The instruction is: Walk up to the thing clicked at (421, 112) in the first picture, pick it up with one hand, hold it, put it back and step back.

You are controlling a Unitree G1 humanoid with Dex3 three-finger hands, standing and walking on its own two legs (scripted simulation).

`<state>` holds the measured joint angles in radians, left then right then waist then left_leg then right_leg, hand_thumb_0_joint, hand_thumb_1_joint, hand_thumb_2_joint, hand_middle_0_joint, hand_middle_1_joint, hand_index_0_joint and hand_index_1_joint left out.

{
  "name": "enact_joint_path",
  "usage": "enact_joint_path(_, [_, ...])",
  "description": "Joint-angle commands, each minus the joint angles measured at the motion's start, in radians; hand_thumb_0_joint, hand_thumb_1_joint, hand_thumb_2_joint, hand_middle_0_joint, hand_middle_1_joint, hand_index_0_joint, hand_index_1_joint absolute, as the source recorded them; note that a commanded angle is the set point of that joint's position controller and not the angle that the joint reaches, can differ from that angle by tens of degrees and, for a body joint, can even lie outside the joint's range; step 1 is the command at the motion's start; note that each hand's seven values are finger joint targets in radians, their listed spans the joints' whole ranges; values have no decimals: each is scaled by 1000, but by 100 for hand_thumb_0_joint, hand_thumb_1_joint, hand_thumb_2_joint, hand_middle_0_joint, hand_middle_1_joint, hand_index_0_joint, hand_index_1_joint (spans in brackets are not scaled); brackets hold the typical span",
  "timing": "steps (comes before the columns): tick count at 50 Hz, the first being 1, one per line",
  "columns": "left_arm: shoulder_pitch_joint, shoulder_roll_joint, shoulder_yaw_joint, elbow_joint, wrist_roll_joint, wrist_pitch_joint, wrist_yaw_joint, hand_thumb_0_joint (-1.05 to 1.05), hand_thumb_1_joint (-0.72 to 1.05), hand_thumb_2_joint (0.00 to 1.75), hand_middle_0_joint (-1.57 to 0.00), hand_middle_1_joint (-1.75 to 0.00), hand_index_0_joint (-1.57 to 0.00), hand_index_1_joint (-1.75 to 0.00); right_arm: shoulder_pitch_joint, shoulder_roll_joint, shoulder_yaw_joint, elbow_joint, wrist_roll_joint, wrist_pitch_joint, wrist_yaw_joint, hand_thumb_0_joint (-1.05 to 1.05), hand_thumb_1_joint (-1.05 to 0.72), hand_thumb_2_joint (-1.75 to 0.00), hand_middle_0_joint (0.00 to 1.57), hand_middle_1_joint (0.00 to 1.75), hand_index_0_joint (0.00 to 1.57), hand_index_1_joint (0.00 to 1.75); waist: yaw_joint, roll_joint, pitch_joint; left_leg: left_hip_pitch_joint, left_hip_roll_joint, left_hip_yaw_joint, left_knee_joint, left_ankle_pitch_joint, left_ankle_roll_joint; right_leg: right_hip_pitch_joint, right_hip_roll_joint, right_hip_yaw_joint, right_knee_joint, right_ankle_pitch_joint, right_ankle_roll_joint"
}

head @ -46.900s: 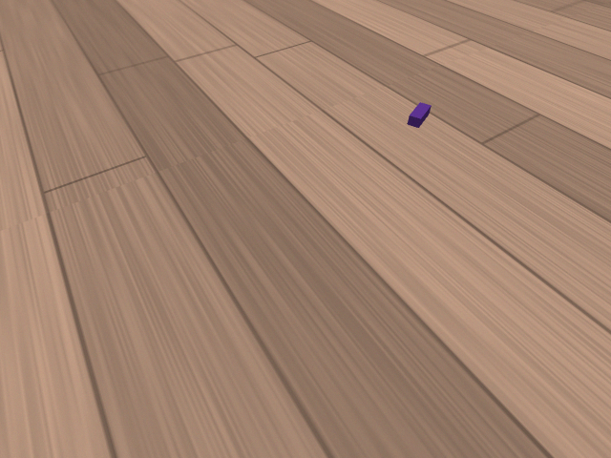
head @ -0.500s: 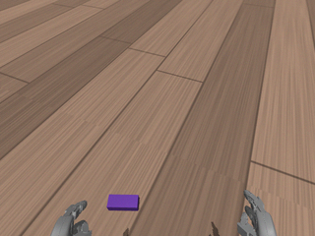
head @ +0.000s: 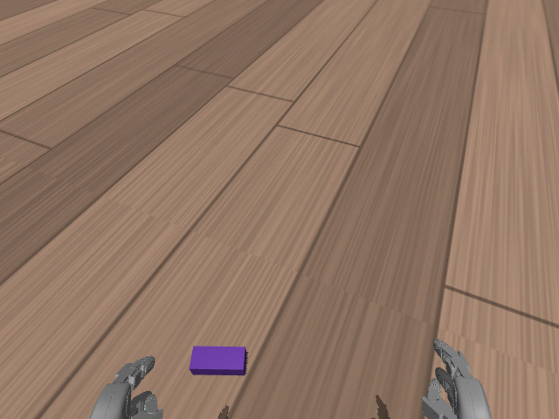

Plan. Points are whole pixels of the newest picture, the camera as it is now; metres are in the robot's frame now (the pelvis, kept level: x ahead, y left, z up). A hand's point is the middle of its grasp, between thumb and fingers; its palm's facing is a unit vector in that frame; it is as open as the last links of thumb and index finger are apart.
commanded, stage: home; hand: left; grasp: from above
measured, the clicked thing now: (219, 360) +0.44 +0.21 -0.68
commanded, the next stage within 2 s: stand in 0.18 s
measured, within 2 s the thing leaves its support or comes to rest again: neither
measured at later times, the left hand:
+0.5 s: hand out of the picture +0.13 +0.23 -0.10, palm faces +0.03 -0.94 -0.34, open 7.4 cm
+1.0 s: hand out of the picture +0.02 +0.24 -0.10, palm faces +0.06 -0.94 -0.33, open 7.4 cm
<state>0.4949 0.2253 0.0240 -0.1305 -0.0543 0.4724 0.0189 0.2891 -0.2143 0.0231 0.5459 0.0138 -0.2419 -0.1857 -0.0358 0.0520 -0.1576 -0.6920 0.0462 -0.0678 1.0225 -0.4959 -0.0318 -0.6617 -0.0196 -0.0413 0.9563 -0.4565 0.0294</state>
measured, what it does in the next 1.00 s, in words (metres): rises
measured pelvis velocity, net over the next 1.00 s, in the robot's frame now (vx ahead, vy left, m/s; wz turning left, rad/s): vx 0.00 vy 0.00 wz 0.03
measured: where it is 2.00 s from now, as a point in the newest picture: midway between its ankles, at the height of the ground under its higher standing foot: outside the picture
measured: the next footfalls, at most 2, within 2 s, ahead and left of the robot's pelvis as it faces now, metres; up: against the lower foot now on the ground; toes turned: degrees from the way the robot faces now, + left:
none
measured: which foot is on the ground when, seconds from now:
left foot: down 0.00-1.00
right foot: down 0.00-1.00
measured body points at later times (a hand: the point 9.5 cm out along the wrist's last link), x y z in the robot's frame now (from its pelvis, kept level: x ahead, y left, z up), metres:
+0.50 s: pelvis -0.01 +0.00 +0.02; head +0.01 +0.00 +0.47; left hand +0.13 +0.28 -0.07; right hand +0.12 -0.27 -0.09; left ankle +0.01 +0.13 -0.68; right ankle +0.01 -0.14 -0.68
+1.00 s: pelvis +0.00 +0.00 +0.06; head +0.00 -0.01 +0.51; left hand +0.02 +0.29 -0.08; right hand +0.07 -0.28 -0.08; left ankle +0.01 +0.13 -0.68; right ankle +0.01 -0.14 -0.68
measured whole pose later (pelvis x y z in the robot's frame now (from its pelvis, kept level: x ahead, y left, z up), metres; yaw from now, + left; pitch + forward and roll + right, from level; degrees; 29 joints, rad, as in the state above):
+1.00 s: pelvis +0.00 +0.00 +0.06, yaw +2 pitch -4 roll -1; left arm 0.19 0.28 0.03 1.11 0.03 0.02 0.03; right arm 0.17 -0.28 -0.03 1.07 -0.02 0.01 -0.02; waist 0.02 0.03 0.07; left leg -0.17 0.02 -0.06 0.48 -0.24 -0.03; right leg -0.14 -0.05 -0.06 0.44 -0.23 0.03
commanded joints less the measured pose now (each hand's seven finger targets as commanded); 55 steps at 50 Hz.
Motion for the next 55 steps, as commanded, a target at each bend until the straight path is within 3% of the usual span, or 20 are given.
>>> enact_joint_path(1, [-16,101,65,-199,8,-56,7,0,90,90,-20,-30,-20,-30,-68,-123,-49,-161,-6,-61,-14,0,-90,-90,20,30,20,30,-4,-14,-95,88,-43,29,-176,197,38,70,37,-33,-156,158,-22])
enact_joint_path(3, [-16,92,60,-175,8,-52,6,0,90,90,-20,-30,-20,-30,-75,-119,-46,-164,-6,-60,-13,0,-90,-90,20,30,20,30,-3,-10,-57,60,-45,31,-175,170,39,52,35,-33,-164,138,-21])
enact_joint_path(6, [-52,127,80,-227,11,-60,9,0,90,90,-20,-30,-20,-30,-74,-122,-48,-160,-4,-57,-14,0,-90,-90,20,30,20,30,-1,2,-62,64,-46,37,-183,142,38,51,35,-30,-168,109,-24])
enact_joint_path(9, [5,78,46,-182,4,-52,3,0,90,90,-20,-30,-20,-30,-73,-123,-47,-167,-5,-58,-11,0,-90,-90,20,30,20,30,-6,-8,-81,79,-39,25,-183,173,36,56,39,-36,-154,138,-24])
enact_joint_path(11, [-16,106,76,-203,4,-57,7,0,90,90,-20,-30,-20,-30,-76,-123,-50,-169,-5,-58,-13,0,-90,-90,20,30,20,30,-1,-6,-81,73,-42,31,-172,191,37,59,37,-36,-155,153,-22])
enact_joint_path(13, [-37,121,78,-229,8,-62,8,0,90,90,-20,-30,-20,-30,-71,-121,-49,-164,-4,-55,-13,0,-90,-90,20,30,20,30,2,-1,-88,71,-44,35,-170,184,37,58,36,-31,-155,147,-23])
enact_joint_path(14, [-321,193,68,122,123,-276,46,0,90,90,-20,-30,-20,-30,-118,-253,-90,78,-124,59,47,0,-90,-90,20,30,20,30,63,-87,147,91,-18,-16,-247,370,79,241,-36,19,-183,145,-54])
enact_joint_path(15, [-212,209,86,326,130,-343,41,0,90,90,-20,-30,-20,-30,-129,-260,-105,94,-126,101,80,0,-90,-90,20,30,20,30,72,-159,61,151,-29,29,-220,356,93,265,-63,109,-246,134,-89])
enact_joint_path(16, [-205,223,78,364,123,-375,32,0,90,90,-20,-30,-20,-30,-133,-254,-108,63,-135,123,96,0,-90,-90,20,30,20,30,51,-150,72,169,-38,22,-227,310,95,211,-64,148,-281,111,-115])
enact_joint_path(18, [-243,227,64,451,129,-416,26,0,90,90,-20,-30,-20,-30,-111,-232,-104,112,-95,137,136,0,-90,-90,20,30,20,30,50,-81,16,246,-39,16,-249,308,90,304,-87,146,-249,212,-103])
enact_joint_path(20, [-280,218,70,538,111,-420,20,0,90,90,-20,-30,-20,-30,-116,-225,-104,146,-68,146,161,0,-90,-90,20,30,20,30,60,-95,40,279,-40,16,-286,278,86,287,-85,123,-277,178,-85])
enact_joint_path(22, [-298,212,69,625,106,-433,23,0,90,90,-20,-30,-20,-30,-129,-228,-114,179,-63,155,172,0,-90,-90,20,30,20,30,68,-85,50,303,-19,-20,-337,294,90,300,-72,92,-282,158,-67])
enact_joint_path(24, [-314,193,66,703,105,-446,21,0,90,90,-20,-30,-20,-30,-146,-235,-114,211,-71,168,173,0,-90,-90,20,30,20,30,70,-18,91,305,4,-61,-421,219,96,298,-46,59,-294,124,-49])
enact_joint_path(27, [-315,192,70,809,107,-462,21,0,90,90,-20,-30,-20,-30,-159,-245,-116,248,-70,182,169,0,-90,-90,20,30,20,30,74,18,120,309,22,-94,-495,189,96,352,-40,39,-327,159,-42])
enact_joint_path(33, [-308,222,70,973,95,-485,24,0,90,90,-20,-30,-20,-30,-131,-247,-108,334,-57,201,154,0,-90,-90,20,30,20,30,57,-44,111,421,16,-59,-500,383,79,450,-80,71,-444,315,-51])
enact_joint_path(43, [-329,249,55,1139,90,-481,26,0,90,90,-20,-30,-20,-30,-138,-257,-96,441,-41,229,152,0,-90,-90,20,30,20,30,48,-36,201,464,29,-65,-637,274,61,510,-88,66,-597,217,-37])
enact_joint_path(55, [-364,265,48,1215,86,-485,21,0,90,90,-20,-30,-20,-30,-162,-262,-85,494,-37,227,155,0,-90,-90,20,30,20,30,51,-54,203,503,38,-63,-685,359,50,557,-99,60,-651,273,-30])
